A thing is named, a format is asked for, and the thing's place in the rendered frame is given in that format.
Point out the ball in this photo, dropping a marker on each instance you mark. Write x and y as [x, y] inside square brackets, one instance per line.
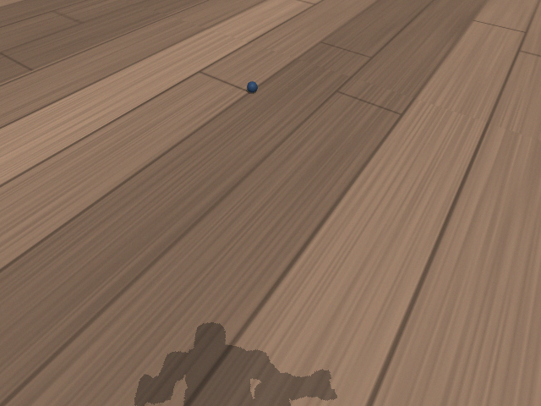
[252, 87]

